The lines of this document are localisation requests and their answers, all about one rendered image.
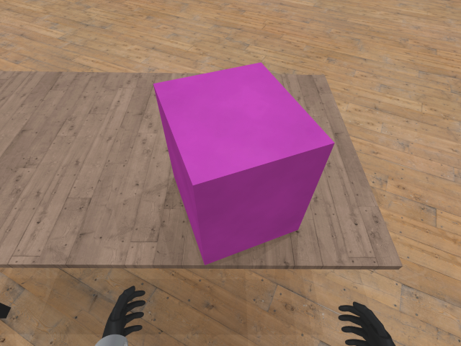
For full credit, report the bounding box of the carton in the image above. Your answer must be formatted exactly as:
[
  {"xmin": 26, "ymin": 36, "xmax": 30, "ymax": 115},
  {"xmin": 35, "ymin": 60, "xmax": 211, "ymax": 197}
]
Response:
[{"xmin": 153, "ymin": 63, "xmax": 335, "ymax": 265}]

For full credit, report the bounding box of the robot right hand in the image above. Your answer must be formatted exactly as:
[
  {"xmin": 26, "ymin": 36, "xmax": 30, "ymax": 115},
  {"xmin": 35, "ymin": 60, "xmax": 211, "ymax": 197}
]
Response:
[{"xmin": 339, "ymin": 302, "xmax": 395, "ymax": 346}]

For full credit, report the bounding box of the table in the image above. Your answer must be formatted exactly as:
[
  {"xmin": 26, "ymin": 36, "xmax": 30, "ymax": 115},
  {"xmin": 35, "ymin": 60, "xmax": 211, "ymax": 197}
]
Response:
[{"xmin": 0, "ymin": 71, "xmax": 403, "ymax": 319}]

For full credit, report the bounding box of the robot left hand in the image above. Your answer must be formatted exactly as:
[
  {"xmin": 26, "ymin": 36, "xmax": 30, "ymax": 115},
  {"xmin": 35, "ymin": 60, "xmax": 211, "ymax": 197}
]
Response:
[{"xmin": 102, "ymin": 286, "xmax": 146, "ymax": 338}]

